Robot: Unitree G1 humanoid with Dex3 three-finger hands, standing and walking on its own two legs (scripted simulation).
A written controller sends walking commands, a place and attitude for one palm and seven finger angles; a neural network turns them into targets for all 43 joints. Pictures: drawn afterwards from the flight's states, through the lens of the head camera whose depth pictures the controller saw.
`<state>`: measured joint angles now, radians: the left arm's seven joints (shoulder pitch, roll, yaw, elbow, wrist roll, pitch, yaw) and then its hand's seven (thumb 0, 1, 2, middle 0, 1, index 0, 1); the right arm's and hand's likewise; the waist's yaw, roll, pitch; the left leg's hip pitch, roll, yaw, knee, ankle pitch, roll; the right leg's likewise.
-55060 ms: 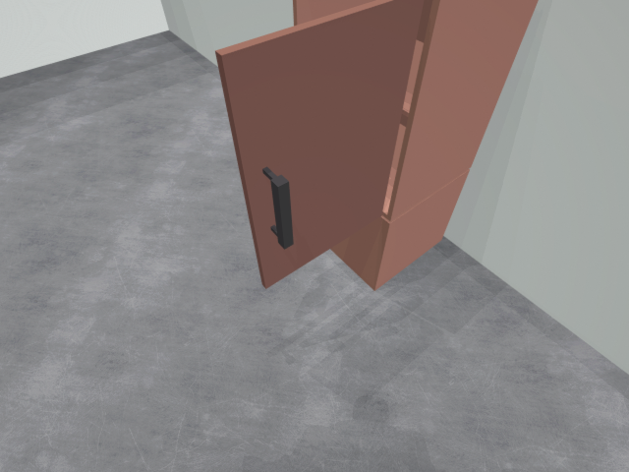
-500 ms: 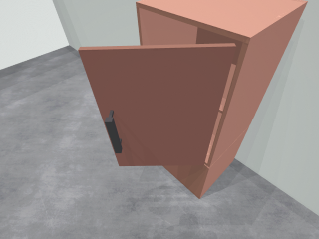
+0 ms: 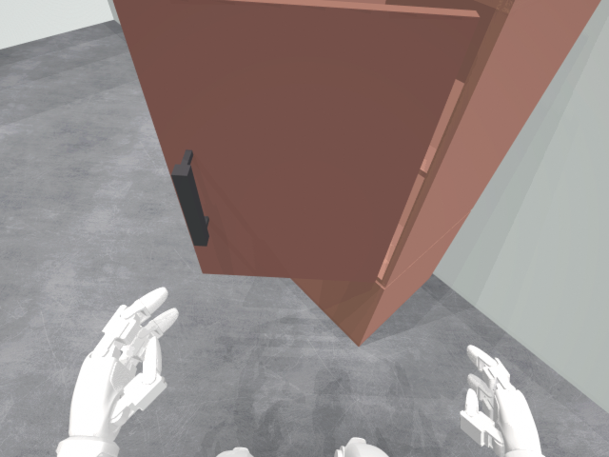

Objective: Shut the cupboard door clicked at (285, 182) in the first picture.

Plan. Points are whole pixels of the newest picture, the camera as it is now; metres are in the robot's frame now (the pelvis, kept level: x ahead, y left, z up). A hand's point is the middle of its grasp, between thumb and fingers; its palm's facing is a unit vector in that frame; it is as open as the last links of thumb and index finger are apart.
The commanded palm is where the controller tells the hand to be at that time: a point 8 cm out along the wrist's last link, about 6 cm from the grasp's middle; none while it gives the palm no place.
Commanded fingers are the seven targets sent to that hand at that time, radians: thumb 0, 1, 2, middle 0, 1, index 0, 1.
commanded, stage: raise the hand and make a fist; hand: left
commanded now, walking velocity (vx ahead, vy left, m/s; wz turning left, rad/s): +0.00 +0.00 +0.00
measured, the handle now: (195, 200) +0.50 +0.21 +0.00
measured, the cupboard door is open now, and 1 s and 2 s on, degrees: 46 46 46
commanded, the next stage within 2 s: bring the fist close to the handle in 1.60 s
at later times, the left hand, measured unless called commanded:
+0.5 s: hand (148, 403) +0.19 +0.20 -0.02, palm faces +0.04 -1.00 -0.01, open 4.3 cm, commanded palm +0.16 +0.25 +0.00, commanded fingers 0.00 0.90 0.90 -0.95 -1.12 -0.95 -1.12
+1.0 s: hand (132, 389) +0.20 +0.22 +0.00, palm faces +0.04 -1.00 -0.04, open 3.1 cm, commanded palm +0.18 +0.27 +0.00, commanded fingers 0.00 0.90 0.90 -1.30 -1.50 -1.30 -1.50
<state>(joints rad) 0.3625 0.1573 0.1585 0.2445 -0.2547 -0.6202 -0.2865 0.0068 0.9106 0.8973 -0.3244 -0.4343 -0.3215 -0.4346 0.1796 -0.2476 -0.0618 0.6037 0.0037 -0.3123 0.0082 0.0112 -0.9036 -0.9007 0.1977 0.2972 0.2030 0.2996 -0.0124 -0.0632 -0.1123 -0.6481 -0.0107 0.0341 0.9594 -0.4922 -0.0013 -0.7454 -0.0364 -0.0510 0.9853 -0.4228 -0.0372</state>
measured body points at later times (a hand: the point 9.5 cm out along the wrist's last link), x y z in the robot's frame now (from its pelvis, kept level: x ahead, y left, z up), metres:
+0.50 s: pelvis -0.02 +0.01 -0.05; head +0.05 +0.01 +0.39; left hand +0.18 +0.25 -0.01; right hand +0.14 -0.21 -0.14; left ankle -0.01 +0.12 -0.68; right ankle +0.04 -0.09 -0.68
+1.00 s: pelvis -0.01 +0.03 -0.05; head +0.06 +0.04 +0.40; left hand +0.19 +0.27 +0.01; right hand +0.20 -0.19 -0.11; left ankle -0.01 +0.12 -0.68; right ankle +0.04 -0.09 -0.68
